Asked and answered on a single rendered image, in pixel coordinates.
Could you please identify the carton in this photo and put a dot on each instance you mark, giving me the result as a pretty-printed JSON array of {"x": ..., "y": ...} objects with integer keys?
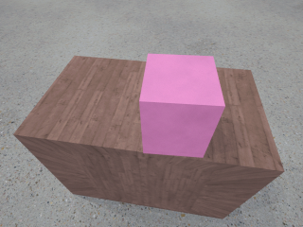
[{"x": 181, "y": 103}]

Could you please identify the pedestal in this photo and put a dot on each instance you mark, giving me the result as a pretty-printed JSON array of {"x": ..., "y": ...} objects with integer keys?
[{"x": 86, "y": 130}]

